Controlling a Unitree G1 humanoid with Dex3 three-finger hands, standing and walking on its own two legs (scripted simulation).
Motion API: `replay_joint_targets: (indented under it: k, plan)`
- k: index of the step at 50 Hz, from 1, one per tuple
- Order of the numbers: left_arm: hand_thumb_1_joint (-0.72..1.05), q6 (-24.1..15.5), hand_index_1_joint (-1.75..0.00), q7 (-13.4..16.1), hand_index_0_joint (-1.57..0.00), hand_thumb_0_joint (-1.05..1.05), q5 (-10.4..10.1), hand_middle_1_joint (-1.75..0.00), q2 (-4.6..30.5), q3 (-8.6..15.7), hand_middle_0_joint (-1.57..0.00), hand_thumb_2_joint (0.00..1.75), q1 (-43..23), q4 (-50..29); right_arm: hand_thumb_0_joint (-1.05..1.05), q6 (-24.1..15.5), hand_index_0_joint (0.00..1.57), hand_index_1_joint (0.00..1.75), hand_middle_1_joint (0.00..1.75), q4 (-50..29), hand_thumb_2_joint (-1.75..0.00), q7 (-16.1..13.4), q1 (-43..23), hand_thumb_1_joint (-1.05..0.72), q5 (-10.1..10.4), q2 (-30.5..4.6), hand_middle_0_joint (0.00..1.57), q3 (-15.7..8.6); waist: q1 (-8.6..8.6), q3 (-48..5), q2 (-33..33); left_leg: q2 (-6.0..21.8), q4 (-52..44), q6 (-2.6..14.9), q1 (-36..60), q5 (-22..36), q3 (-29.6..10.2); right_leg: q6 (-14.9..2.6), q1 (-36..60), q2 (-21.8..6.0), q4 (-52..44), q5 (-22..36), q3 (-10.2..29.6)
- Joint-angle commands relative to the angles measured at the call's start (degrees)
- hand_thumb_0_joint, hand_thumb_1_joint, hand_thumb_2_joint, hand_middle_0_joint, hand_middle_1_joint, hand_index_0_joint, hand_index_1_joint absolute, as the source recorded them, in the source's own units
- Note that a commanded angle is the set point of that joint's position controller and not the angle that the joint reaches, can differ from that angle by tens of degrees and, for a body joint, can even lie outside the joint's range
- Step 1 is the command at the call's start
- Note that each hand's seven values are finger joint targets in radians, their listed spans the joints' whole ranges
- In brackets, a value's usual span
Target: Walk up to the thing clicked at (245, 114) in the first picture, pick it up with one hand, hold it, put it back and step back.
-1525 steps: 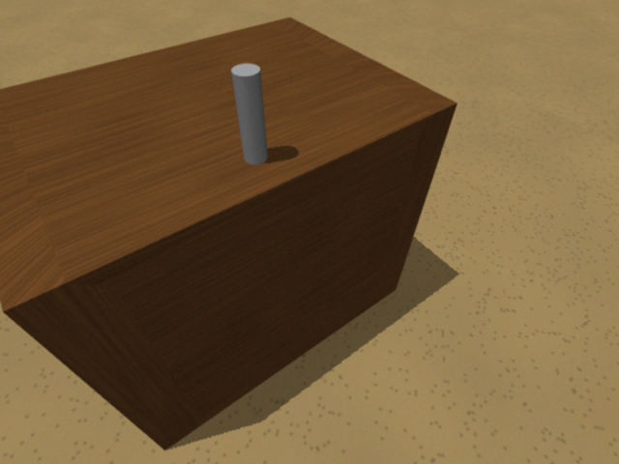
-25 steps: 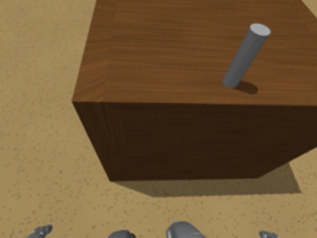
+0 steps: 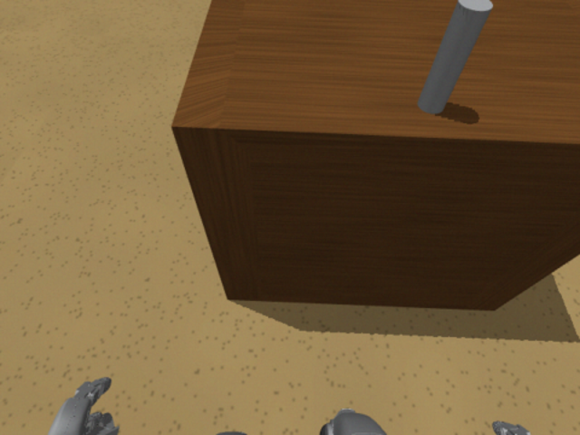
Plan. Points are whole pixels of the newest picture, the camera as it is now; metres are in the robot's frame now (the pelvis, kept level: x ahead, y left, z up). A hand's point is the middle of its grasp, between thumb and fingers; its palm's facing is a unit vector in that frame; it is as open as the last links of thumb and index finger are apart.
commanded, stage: step back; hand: right
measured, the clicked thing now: (450, 60) +0.65 -0.24 +0.14
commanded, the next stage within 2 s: none
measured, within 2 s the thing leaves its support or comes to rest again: neither
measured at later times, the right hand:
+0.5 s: hand out of the picture -0.05 -0.32 -0.14, palm faces +0.04 +0.91 -0.41, open 7.4 cm
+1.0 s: hand out of the picture -0.21 -0.31 -0.13, palm faces -0.04 +0.90 -0.42, open 7.4 cm
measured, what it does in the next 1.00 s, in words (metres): walks backwards: right foot, then left foot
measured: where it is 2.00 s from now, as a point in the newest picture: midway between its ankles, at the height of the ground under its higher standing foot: outside the picture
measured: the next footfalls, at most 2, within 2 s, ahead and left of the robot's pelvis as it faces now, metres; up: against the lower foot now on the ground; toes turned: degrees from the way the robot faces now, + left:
right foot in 0.40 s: -0.13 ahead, -0.16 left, +0.00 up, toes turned -3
left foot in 0.74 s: -0.21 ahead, +0.08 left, +0.00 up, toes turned +0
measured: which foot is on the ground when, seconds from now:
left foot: down 0.00-0.42, up 0.44-0.72, down 0.74-1.00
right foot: down 0.00-0.00, up 0.02-0.38, down 0.40-0.76, up 0.78-1.00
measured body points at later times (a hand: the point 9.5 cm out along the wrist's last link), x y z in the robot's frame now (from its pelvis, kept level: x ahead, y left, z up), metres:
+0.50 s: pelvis -0.16 -0.04 +0.00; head -0.11 -0.06 +0.45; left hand -0.07 +0.27 -0.11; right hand -0.05 -0.37 -0.11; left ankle -0.07 +0.10 -0.67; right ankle -0.17 -0.15 -0.72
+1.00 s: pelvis -0.32 -0.05 +0.01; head -0.27 -0.03 +0.45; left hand -0.21 +0.27 -0.11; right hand -0.21 -0.36 -0.10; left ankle -0.25 +0.08 -0.72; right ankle -0.37 -0.18 -0.66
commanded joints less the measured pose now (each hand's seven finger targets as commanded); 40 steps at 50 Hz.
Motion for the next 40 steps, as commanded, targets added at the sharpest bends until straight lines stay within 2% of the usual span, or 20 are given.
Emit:
replay_joint_targets:
  k: [1, 2, 4, 5, 12, 16, 18, 19, 20, 21, 22, 24, 25, 30, 34, 36, 37, 38, 39, 40]
  plan:
    - [0.9, 0.0, -0.3, 1.1, -0.2, 0.0, -0.5, -0.3, 11.2, 4.1, -0.2, 0.9, -1.9, -5.0, 0.0, -2.0, 0.2, 0.3, 0.3, -4.8, -0.9, 0.2, 2.6, -0.9, -1.2, -21.4, 0.2, -5.9, -3.75, -14.4, 16.1, 25.9, -17.8, 14.96, 1.4, 30.6, -28.2, -1.35, -1.8, 7.6, 18.4, -21.2, 5.3]
    - [0.9, 0.3, -0.3, 1.5, -0.2, 0.0, 0.4, -0.3, 12.1, 4.6, -0.2, 0.9, -2.7, -4.0, 0.0, -2.2, 0.2, 0.3, 0.3, -4.6, -0.9, -0.1, 1.9, -0.9, -1.3, -19.6, 0.2, -6.0, -3.57, -12.5, 11.1, 26.5, -17.4, 16.74, -1.0, 29.6, -28.2, -1.57, -2.1, 7.9, 27.2, -21.1, 11.7]
    - [0.9, 0.4, -0.3, 1.3, -0.2, 0.0, -0.9, -0.3, 11.0, 4.5, -0.2, 0.9, 2.2, -1.9, 0.0, -2.2, 0.2, 0.3, 0.3, -5.4, -0.9, -0.7, -3.7, -0.9, -1.2, -14.1, 0.2, -4.0, 1.06, -11.3, 5.2, 18.7, -13.7, 11.82, 3.9, 34.4, -15.1, -1.93, -6.9, 8.8, 32.0, -15.9, 13.7]
    - [0.9, 0.3, -0.3, 1.1, -0.2, 0.0, -0.8, -0.3, 11.3, 4.7, -0.2, 0.9, 3.4, -1.2, 0.0, -2.2, 0.2, 0.3, 0.3, -5.5, -0.9, -0.9, -3.1, -0.9, -1.1, -13.5, 0.2, -4.0, 1.18, -10.2, 7.0, 17.8, -12.5, 11.15, 3.8, 34.9, -12.9, -1.47, -7.2, 8.4, 32.6, -14.0, 12.8]
    - [0.9, -0.2, -0.3, 0.2, -0.2, 0.0, 0.0, -0.3, 10.6, 4.5, -0.2, 0.9, 4.2, -1.1, 0.0, -1.8, 0.2, 0.3, 0.3, -6.5, -0.9, -0.9, 0.5, -0.9, -0.9, -13.6, 0.2, -4.6, -2.32, -12.8, 11.1, 18.2, -10.5, 14.07, 10.9, 31.2, -11.0, 2.2, -4.3, 6.1, 18.2, -14.1, 8.0]
    - [0.9, -0.6, -0.3, -0.3, -0.2, 0.0, 0.1, -0.3, 10.1, 4.4, -0.2, 0.9, 7.9, 1.2, 0.0, -0.8, 0.2, 0.3, 0.3, -7.8, -0.9, -0.4, -1.6, -0.9, -1.2, -15.1, 0.2, -4.8, -1.39, -15.5, 14.6, 17.1, -9.4, 11.53, 5.8, 23.2, -9.9, 0.36, 5.5, 4.0, 1.1, -10.7, 2.3]
    - [0.9, -0.6, -0.3, -0.5, -0.2, 0.0, 0.2, -0.3, 9.7, 4.5, -0.2, 0.9, 14.1, 4.4, 0.0, 0.0, 0.2, 0.3, 0.3, -8.1, -0.9, -0.2, -4.4, -0.9, -0.7, -16.1, 0.2, -4.9, 1.99, -16.4, 14.8, 16.3, -7.6, 9.08, -0.6, 18.0, -8.7, -1.52, 14.0, 3.8, -11.3, -2.0, -0.8]
    - [0.9, -1.0, -0.3, -0.4, -0.2, 0.0, 0.8, -0.3, 11.2, 5.0, -0.2, 0.9, 14.4, 5.0, 0.0, 0.4, 0.2, 0.3, 0.3, -7.9, -0.9, -0.1, -3.8, -0.9, -0.3, -14.3, 0.2, -4.1, 2.0, -15.3, 11.2, 13.4, -4.7, 5.97, -6.0, 12.0, -8.1, -2.25, 16.5, 2.7, -14.5, -0.8, 2.0]
    - [0.9, -1.3, -0.3, -0.4, -0.2, 0.0, 1.8, -0.3, 14.7, 6.0, -0.2, 0.9, 13.3, 4.0, 0.0, 0.4, 0.2, 0.3, 0.3, -8.7, -0.9, -0.1, -3.4, -0.9, 0.0, -11.0, 0.2, -3.3, 1.55, -11.8, 0.5, 6.0, 3.5, 2.4, -16.0, 0.4, -6.1, -5.01, 15.9, -6.1, -19.5, -7.9, 17.1]
    - [0.9, -1.0, -0.3, -0.4, -0.2, 0.0, 1.4, -0.3, 21.7, 7.5, -0.2, 0.9, 8.3, 1.8, 0.0, 0.2, 0.2, 0.3, 0.3, -9.6, -0.9, -1.0, -6.3, -0.9, 0.4, -9.5, 0.2, -3.3, 3.49, -9.1, -15.0, -3.3, 17.5, -0.69, -17.4, -13.4, -2.6, -13.8, 3.7, -18.6, -24.8, -5.6, 30.4]
    - [0.9, -1.3, -0.3, -0.3, -0.2, 0.0, 1.8, -0.3, 22.4, 7.1, -0.2, 0.9, 4.9, -0.3, 0.0, 0.4, 0.2, 0.3, 0.3, -8.7, -0.9, -1.5, -5.9, -0.9, 0.0, -12.0, 0.2, -4.1, 2.95, -5.9, -13.8, -1.0, 28.1, -1.62, -14.7, -15.2, -8.2, -17.92, -5.2, -22.9, -26.6, -5.7, 34.7]
    - [0.9, -1.8, -0.3, 0.5, -0.2, 0.0, 1.2, -0.3, 15.5, 5.0, -0.2, 0.9, -2.4, -1.6, 0.0, 0.0, 0.2, 0.3, 0.3, -5.6, -0.9, -1.1, -0.1, -0.9, 0.9, -11.7, 0.2, -3.6, -2.18, -6.3, -4.8, -3.4, 31.9, -0.74, -14.2, -8.1, -9.5, -12.49, -0.3, -13.6, -18.3, 11.8, 17.3]
    - [0.9, -1.8, -0.3, 0.6, -0.2, 0.0, 1.3, -0.3, 14.1, 5.0, -0.2, 0.9, -3.0, -1.4, 0.0, -0.3, 0.2, 0.3, 0.3, -4.7, -0.9, -1.1, 1.5, -0.9, 1.0, -11.0, 0.2, -3.2, -2.8, -7.7, -5.5, -3.8, 31.5, -0.94, -13.4, -6.2, -7.9, -10.32, 2.2, -10.2, -15.3, 15.9, 12.0]
    - [0.9, -1.5, -0.3, 1.6, -0.2, 0.0, 1.6, -0.3, 13.5, 5.0, -0.2, 0.9, 3.0, -1.7, 0.0, -0.7, 0.2, 0.3, 0.3, -5.6, -0.9, -1.2, 0.6, -0.9, -0.2, -9.5, 0.2, -2.6, 2.0, -10.0, -8.9, -0.8, 20.0, -1.95, -15.2, -10.2, -3.8, -12.96, 15.3, -12.7, -11.5, 26.8, 12.2]
    - [0.9, -0.7, -0.3, 1.6, -0.2, 0.0, 0.7, -0.3, 13.8, 4.7, -0.2, 0.9, 3.1, -2.1, 0.0, -1.1, 0.2, 0.3, 0.3, -3.9, -0.9, -0.7, 3.9, -0.9, -0.5, -9.2, 0.2, -2.7, 1.71, -14.2, -9.5, 0.3, 2.6, -1.16, -8.4, -6.8, 1.1, -11.69, 19.1, -12.8, -7.3, 28.7, 12.4]
    - [0.9, -0.1, -0.3, 1.2, -0.2, 0.0, 0.0, -0.3, 14.1, 4.3, -0.2, 0.9, 0.7, -2.7, 0.0, -1.3, 0.2, 0.3, 0.3, -1.8, -0.9, -0.6, 8.2, -0.9, -0.5, -9.3, 0.2, -3.2, -0.9, -16.0, -7.5, 0.1, -11.8, -0.02, -0.2, 5.4, 3.7, -9.16, 15.7, -11.4, -3.5, 23.8, 10.7]
    - [0.9, 0.0, -0.3, 1.0, -0.2, 0.0, 0.0, -0.3, 12.4, 3.3, -0.2, 0.9, 1.4, -3.0, 0.0, -1.3, 0.2, 0.3, 0.3, -1.9, -0.9, -0.7, 7.8, -0.9, -1.0, -11.3, 0.2, -3.9, -0.78, -16.0, -4.6, 4.1, -14.1, 1.76, 4.2, 11.1, -2.6, -6.36, 8.9, -9.6, -1.2, 17.7, 10.0]
    - [0.9, 0.1, -0.3, 0.7, -0.2, 0.0, -0.3, -0.3, 10.2, 2.6, -0.2, 0.9, 2.3, -3.1, 0.0, -1.2, 0.2, 0.3, 0.3, -2.4, -0.9, -0.6, 5.9, -0.9, -1.5, -16.7, 0.2, -5.0, -0.11, -15.2, 8.0, 16.6, -15.0, 7.64, 8.1, 18.3, -20.0, -2.41, -3.4, -1.2, 7.4, 1.8, 4.7]
    - [0.9, 0.2, -0.3, 1.5, -0.2, 0.0, -0.6, -0.3, 12.1, 3.9, -0.2, 0.9, -2.9, -3.7, 0.0, -0.9, 0.2, 0.3, 0.3, -3.9, -0.9, -0.1, 2.8, -0.9, -0.9, -22.0, 0.2, -5.8, -3.12, -13.5, 15.9, 26.5, -18.8, 17.0, -2.6, 23.2, -29.4, -0.95, -1.9, 4.8, 20.0, -21.3, 1.8]
    - [0.9, 0.4, -0.3, 1.8, -0.2, 0.0, 0.2, -0.3, 12.9, 4.4, -0.2, 0.9, -3.0, -2.8, 0.0, -1.3, 0.2, 0.3, 0.3, -4.1, -0.9, -0.2, 1.2, -0.9, -1.5, -20.0, 0.2, -5.6, -2.39, -11.3, 10.7, 26.6, -17.7, 18.12, -5.6, 25.2, -28.4, -0.9, -1.0, 5.2, 28.3, -21.8, 8.8]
